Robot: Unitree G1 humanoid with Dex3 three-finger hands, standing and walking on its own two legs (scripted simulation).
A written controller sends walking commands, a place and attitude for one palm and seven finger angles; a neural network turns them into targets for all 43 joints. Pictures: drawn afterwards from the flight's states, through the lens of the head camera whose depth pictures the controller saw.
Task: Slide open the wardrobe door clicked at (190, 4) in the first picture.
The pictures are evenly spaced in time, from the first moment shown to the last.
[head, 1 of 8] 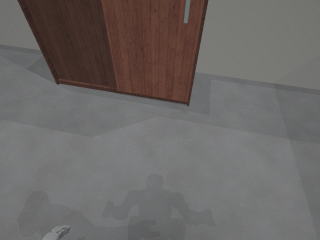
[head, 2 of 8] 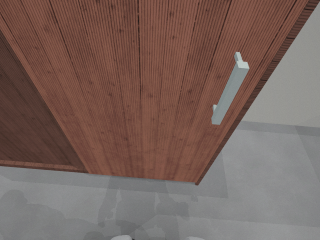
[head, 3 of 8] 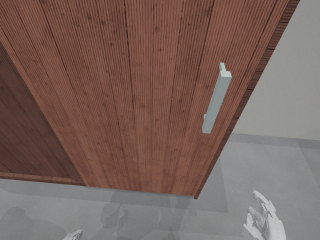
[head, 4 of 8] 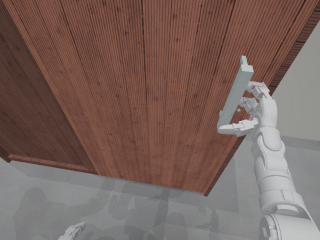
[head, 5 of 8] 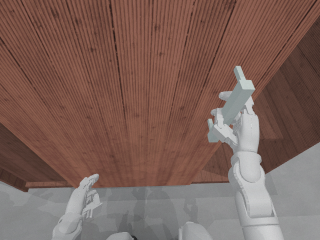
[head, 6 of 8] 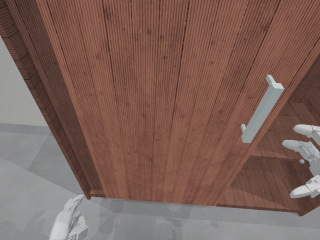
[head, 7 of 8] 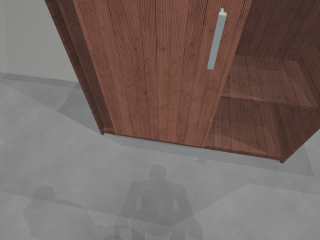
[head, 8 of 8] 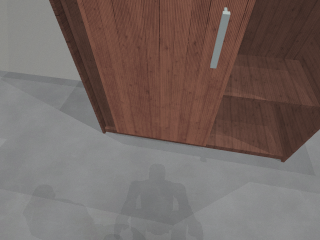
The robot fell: no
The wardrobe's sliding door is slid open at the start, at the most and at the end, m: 0.00 0.54 0.54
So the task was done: yes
